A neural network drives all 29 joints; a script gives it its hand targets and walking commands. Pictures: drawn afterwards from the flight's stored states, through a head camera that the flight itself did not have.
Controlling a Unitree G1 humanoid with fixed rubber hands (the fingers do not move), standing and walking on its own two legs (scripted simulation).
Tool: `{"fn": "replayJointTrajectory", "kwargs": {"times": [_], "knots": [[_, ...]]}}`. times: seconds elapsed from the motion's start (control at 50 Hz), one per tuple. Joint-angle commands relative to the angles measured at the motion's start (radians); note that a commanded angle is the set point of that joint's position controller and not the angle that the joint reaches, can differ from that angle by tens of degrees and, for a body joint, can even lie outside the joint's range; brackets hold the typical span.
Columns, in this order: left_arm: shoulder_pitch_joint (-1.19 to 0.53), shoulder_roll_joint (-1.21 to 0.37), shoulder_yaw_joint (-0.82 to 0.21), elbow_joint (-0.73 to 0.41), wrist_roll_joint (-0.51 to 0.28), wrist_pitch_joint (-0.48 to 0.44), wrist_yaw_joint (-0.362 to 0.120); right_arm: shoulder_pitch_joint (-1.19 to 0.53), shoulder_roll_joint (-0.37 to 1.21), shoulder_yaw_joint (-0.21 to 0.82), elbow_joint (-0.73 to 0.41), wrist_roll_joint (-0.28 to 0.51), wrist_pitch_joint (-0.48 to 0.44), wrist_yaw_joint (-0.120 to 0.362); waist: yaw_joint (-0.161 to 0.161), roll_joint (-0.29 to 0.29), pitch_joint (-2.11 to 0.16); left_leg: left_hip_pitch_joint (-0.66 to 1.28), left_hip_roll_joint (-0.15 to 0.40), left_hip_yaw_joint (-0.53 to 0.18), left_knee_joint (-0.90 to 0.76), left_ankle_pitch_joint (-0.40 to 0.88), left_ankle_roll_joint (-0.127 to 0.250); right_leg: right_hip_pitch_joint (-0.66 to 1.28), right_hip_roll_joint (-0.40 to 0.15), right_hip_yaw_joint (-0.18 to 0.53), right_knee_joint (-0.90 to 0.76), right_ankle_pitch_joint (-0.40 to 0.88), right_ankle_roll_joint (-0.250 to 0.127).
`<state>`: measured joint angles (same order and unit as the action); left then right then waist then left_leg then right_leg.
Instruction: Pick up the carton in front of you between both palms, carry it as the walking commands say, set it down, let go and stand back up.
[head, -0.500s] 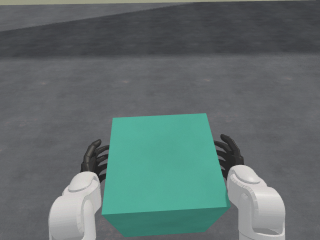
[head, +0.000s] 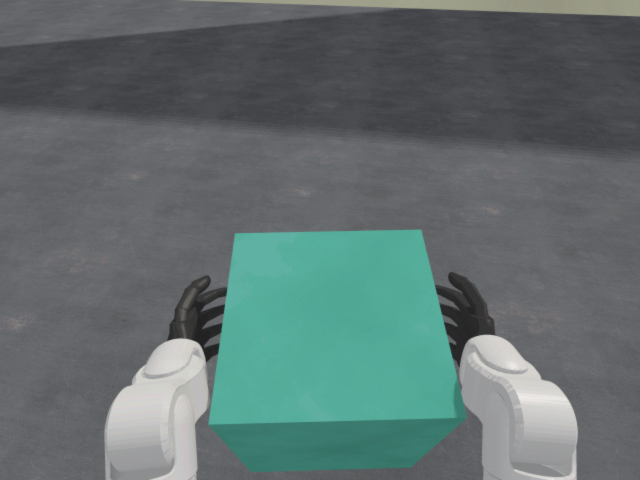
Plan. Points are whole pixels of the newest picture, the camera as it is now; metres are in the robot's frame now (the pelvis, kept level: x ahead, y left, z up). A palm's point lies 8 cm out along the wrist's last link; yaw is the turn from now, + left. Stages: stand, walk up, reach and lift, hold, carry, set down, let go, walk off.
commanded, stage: carry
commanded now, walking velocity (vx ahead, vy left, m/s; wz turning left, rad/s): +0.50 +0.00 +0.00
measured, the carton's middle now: (329, 359) +0.26 +0.00 +0.03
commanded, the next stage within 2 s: none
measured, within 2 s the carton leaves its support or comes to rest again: neither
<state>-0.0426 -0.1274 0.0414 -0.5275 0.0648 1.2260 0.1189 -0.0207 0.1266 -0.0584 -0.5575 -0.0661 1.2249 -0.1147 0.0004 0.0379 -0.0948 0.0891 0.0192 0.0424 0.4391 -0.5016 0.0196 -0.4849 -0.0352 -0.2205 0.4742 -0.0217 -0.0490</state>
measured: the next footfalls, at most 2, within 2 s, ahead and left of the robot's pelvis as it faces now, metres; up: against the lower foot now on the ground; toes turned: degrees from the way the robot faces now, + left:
left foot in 0.50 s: +0.51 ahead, +0.11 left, +0.00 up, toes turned +11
right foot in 1.00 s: +0.86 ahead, -0.10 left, +0.00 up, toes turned -11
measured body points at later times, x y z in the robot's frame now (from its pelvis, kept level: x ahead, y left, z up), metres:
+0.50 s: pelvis +0.34 +0.02 +0.00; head +0.33 +0.02 +0.45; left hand +0.59 +0.16 +0.10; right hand +0.59 -0.14 +0.10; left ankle +0.47 +0.11 -0.72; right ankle +0.13 -0.09 -0.71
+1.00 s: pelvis +0.68 +0.00 +0.00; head +0.68 -0.01 +0.45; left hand +0.93 +0.15 +0.10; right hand +0.94 -0.15 +0.10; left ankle +0.47 +0.10 -0.71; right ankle +0.82 -0.10 -0.72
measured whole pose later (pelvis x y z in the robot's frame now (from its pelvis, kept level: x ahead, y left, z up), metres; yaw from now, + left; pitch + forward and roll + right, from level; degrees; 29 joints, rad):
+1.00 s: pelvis +0.68 +0.00 +0.00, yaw +1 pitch +3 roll -1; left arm -0.02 -0.13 0.04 -0.58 0.07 1.23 0.12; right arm 0.00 0.13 -0.04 -0.59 -0.06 1.21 -0.11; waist 0.00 0.02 -0.09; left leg 0.12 0.07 0.17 0.36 -0.48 -0.04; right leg -0.49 -0.05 -0.23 0.48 -0.04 -0.04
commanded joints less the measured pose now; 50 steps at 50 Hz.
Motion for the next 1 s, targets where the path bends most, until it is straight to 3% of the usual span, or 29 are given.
{"fn": "replayJointTrajectory", "kwargs": {"times": [0.0,0.02,0.04,0.06,0.08,0.12,0.2,0.28,0.4,0.44,0.46,0.48,0.5,0.52,0.54,0.56,0.58,0.62,0.7,0.78,0.9,0.94,0.96,0.98], "knots": [[-0.354,-0.779,-0.642,-0.039,-0.321,0.002,-0.169,-0.400,0.759,0.685,-0.076,0.329,0.018,0.172,0.018,-0.342,-0.332,-0.669,-0.086,0.041,0.755,0.091,-0.022,0.816,-0.449,0.756,-0.243,-0.276,-0.166],[-0.325,-0.818,-0.641,-0.028,-0.323,-0.003,-0.174,-0.410,0.784,0.695,-0.057,0.340,0.016,0.180,0.018,-0.282,-0.319,-0.704,-0.012,-0.075,0.880,0.073,0.010,0.748,-0.423,0.711,-0.242,-0.133,-0.170],[-0.332,-0.860,-0.643,-0.031,-0.321,-0.014,-0.179,-0.426,0.827,0.711,-0.050,0.350,0.007,0.188,0.020,-0.222,-0.298,-0.712,0.032,-0.075,0.881,0.103,0.030,0.681,-0.375,0.583,-0.225,-0.011,-0.146],[-0.356,-0.896,-0.650,-0.037,-0.322,-0.025,-0.185,-0.434,0.866,0.719,-0.038,0.355,-0.006,0.195,0.014,-0.107,-0.279,-0.704,0.075,-0.077,0.834,0.165,0.032,0.615,-0.348,0.484,-0.231,0.015,-0.121],[-0.379,-0.924,-0.662,-0.041,-0.326,-0.036,-0.189,-0.432,0.900,0.724,-0.028,0.355,-0.018,0.200,0.010,-0.080,-0.252,-0.688,0.100,-0.072,0.772,0.208,0.027,0.548,-0.323,0.412,-0.257,-0.004,-0.096],[-0.386,-0.947,-0.681,-0.049,-0.337,-0.052,-0.198,-0.405,0.935,0.729,-0.011,0.339,-0.040,0.200,0.010,-0.118,-0.241,-0.654,0.099,-0.031,0.668,0.264,0.012,0.492,-0.284,0.317,-0.295,-0.077,-0.069],[-0.373,-0.909,-0.697,-0.071,-0.354,-0.065,-0.212,-0.362,0.925,0.720,-0.008,0.300,-0.065,0.182,0.010,-0.152,-0.170,-0.710,0.098,0.039,0.443,0.331,-0.033,0.485,-0.254,0.223,-0.361,-0.088,-0.085],[-0.363,-0.844,-0.688,-0.108,-0.358,-0.056,-0.205,-0.365,0.875,0.718,-0.060,0.303,-0.055,0.163,0.012,-0.161,-0.107,-0.726,0.081,0.095,0.234,0.426,-0.042,0.533,-0.213,0.142,-0.349,0.075,-0.074],[-0.327,-0.749,-0.645,-0.099,-0.327,-0.011,-0.177,-0.370,0.778,0.701,-0.080,0.319,-0.004,0.152,0.018,-0.202,-0.031,-0.667,0.041,0.155,0.057,0.485,0.000,0.611,-0.208,0.078,-0.287,0.288,-0.045],[-0.338,-0.738,-0.646,-0.102,-0.327,0.001,-0.172,-0.368,0.765,0.688,-0.070,0.325,0.007,0.153,0.007,-0.211,-0.083,-0.489,-0.004,0.205,0.027,0.448,0.016,0.603,-0.197,0.027,-0.136,0.484,-0.017],[-0.347,-0.735,-0.650,-0.108,-0.328,0.007,-0.170,-0.355,0.762,0.677,-0.056,0.322,0.010,0.154,-0.012,-0.175,-0.142,-0.306,-0.051,0.250,-0.016,0.413,0.018,0.546,-0.158,-0.027,0.038,0.507,0.009],[-0.359,-0.729,-0.650,-0.109,-0.328,0.011,-0.169,-0.346,0.757,0.665,-0.049,0.318,0.013,0.156,-0.033,-0.107,-0.219,-0.067,0.024,0.152,-0.015,0.348,0.022,0.386,-0.131,-0.013,0.237,0.312,0.030],[-0.371,-0.738,-0.664,-0.129,-0.335,0.018,-0.167,-0.355,0.744,0.650,-0.030,0.314,0.010,0.161,-0.037,0.148,-0.329,0.199,0.335,-0.340,-0.085,0.161,0.163,0.060,-0.034,0.015,0.576,0.033,0.081],[-0.377,-0.746,-0.668,-0.121,-0.340,0.020,-0.173,-0.334,0.782,0.656,-0.007,0.322,0.007,0.165,-0.028,0.277,-0.321,0.228,0.428,-0.592,-0.222,0.324,0.222,-0.130,0.060,0.117,0.773,-0.431,0.078],[-0.389,-0.798,-0.686,-0.101,-0.344,0.011,-0.179,-0.348,0.816,0.662,-0.028,0.332,0.000,0.172,-0.024,0.204,-0.295,0.179,0.401,-0.459,-0.193,0.493,0.214,-0.169,-0.011,0.218,0.880,-0.430,0.049],[-0.393,-0.845,-0.693,-0.091,-0.344,0.000,-0.188,-0.357,0.866,0.672,-0.025,0.337,-0.010,0.180,-0.024,0.103,-0.294,0.129,0.376,-0.350,-0.156,0.621,0.188,-0.172,-0.051,0.231,0.872,-0.396,0.031],[-0.405,-0.890,-0.700,-0.081,-0.346,-0.014,-0.193,-0.381,0.904,0.683,-0.032,0.341,-0.022,0.187,-0.020,0.019,-0.268,0.052,0.347,-0.250,-0.158,0.655,0.148,-0.156,-0.088,0.234,0.800,-0.337,0.023],[-0.399,-0.942,-0.716,-0.065,-0.339,-0.039,-0.195,-0.405,0.945,0.704,-0.037,0.353,-0.044,0.197,-0.010,0.048,-0.259,-0.036,0.301,-0.139,-0.212,0.549,0.094,-0.095,-0.103,0.203,0.670,-0.249,0.030],[-0.344,-0.947,-0.720,-0.057,-0.304,-0.073,-0.179,-0.364,0.922,0.710,-0.040,0.357,-0.067,0.211,-0.012,0.098,-0.201,-0.037,0.264,-0.029,-0.277,0.526,0.103,-0.139,-0.091,0.134,0.468,-0.161,0.062],[-0.353,-0.898,-0.723,-0.105,-0.309,-0.069,-0.166,-0.350,0.856,0.701,-0.072,0.351,-0.065,0.207,-0.018,0.097,-0.118,-0.005,0.225,0.041,-0.290,0.587,0.104,-0.175,-0.079,0.081,0.248,-0.065,0.078],[-0.350,-0.781,-0.692,-0.122,-0.321,-0.015,-0.157,-0.328,0.747,0.662,-0.073,0.323,-0.021,0.175,-0.020,0.122,-0.023,0.023,0.224,0.103,-0.256,0.769,0.082,-0.076,-0.035,0.014,0.022,0.024,0.030],[-0.337,-0.757,-0.672,-0.112,-0.324,-0.002,-0.156,-0.345,0.727,0.659,-0.077,0.321,-0.005,0.168,-0.002,0.128,-0.084,0.021,0.210,0.157,-0.098,0.958,0.050,0.106,0.014,-0.030,-0.001,-0.014,0.015],[-0.327,-0.750,-0.660,-0.101,-0.324,0.002,-0.156,-0.353,0.721,0.662,-0.081,0.322,0.003,0.165,0.017,0.088,-0.139,-0.035,0.169,0.200,0.078,0.970,0.021,0.283,0.058,-0.066,-0.036,-0.062,0.013],[-0.326,-0.744,-0.650,-0.101,-0.324,0.007,-0.158,-0.365,0.708,0.661,-0.082,0.323,0.008,0.163,0.036,0.014,-0.211,-0.196,0.138,0.188,0.292,0.766,-0.001,0.502,-0.026,0.038,-0.035,-0.150,0.014]]}}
